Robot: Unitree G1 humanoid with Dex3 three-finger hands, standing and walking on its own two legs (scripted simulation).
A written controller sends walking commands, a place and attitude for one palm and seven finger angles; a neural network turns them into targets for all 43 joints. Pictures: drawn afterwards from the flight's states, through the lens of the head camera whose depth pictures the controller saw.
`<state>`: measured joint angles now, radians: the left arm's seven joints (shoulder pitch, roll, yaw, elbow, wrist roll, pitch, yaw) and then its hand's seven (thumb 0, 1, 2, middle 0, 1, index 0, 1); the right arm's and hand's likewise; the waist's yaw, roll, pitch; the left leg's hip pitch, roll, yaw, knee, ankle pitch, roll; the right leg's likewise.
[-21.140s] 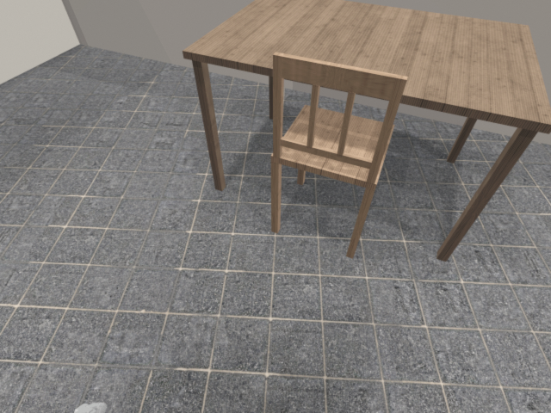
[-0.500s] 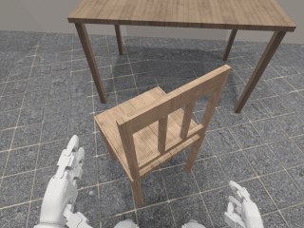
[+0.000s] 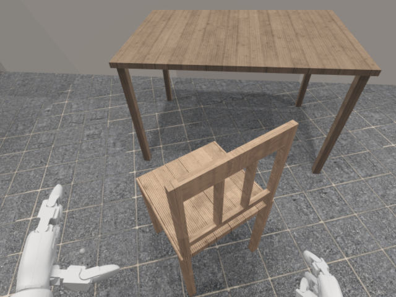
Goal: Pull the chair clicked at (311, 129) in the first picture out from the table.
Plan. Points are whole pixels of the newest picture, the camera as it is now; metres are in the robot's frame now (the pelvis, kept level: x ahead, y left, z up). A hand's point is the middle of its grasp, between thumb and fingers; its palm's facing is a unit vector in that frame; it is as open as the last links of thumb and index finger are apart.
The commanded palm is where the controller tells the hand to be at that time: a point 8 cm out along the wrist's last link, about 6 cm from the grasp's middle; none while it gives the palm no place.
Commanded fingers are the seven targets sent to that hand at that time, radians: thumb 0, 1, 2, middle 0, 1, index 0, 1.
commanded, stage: draw the hand back to the body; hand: left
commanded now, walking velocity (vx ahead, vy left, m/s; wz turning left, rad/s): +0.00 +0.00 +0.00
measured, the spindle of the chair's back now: (218, 202) +0.39 +0.00 -0.10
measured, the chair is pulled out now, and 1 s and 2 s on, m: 0.55 0.55 0.55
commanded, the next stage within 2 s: step back with the hand held close in 0.80 s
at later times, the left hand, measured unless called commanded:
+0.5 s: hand (34, 191) +0.22 +0.27 +0.18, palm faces +0.48 -0.76 -0.43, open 8.5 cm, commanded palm +0.17 +0.31 +0.19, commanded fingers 0.00 0.90 0.90 -0.20 -0.30 -0.20 -0.30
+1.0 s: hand (34, 195) +0.21 +0.27 +0.19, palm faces +0.46 -0.78 -0.42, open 7.4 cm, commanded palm +0.16 +0.30 +0.19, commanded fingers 0.00 0.90 0.90 -0.20 -0.30 -0.20 -0.30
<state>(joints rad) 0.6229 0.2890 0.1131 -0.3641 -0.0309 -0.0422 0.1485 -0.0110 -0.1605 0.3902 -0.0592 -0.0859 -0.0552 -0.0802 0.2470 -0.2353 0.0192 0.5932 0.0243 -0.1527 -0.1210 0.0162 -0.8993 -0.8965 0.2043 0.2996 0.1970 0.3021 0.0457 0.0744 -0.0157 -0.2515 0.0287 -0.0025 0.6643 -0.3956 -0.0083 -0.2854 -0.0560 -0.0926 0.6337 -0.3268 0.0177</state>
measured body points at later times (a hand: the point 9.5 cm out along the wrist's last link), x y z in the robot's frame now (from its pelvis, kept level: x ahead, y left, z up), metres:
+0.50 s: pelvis +0.03 +0.01 +0.02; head +0.01 -0.02 +0.47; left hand +0.19 +0.31 +0.20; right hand +0.21 -0.21 -0.07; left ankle -0.02 +0.12 -0.72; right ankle +0.01 -0.13 -0.72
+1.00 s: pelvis +0.01 +0.00 +0.02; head -0.01 -0.02 +0.47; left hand +0.18 +0.30 +0.21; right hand +0.19 -0.23 -0.07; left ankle -0.02 +0.12 -0.72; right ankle +0.01 -0.13 -0.72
